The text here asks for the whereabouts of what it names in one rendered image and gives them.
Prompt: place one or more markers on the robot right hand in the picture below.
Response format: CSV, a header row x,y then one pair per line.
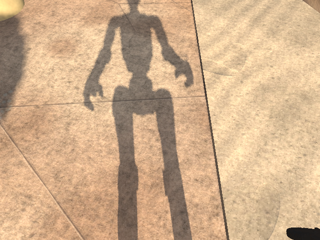
x,y
298,233

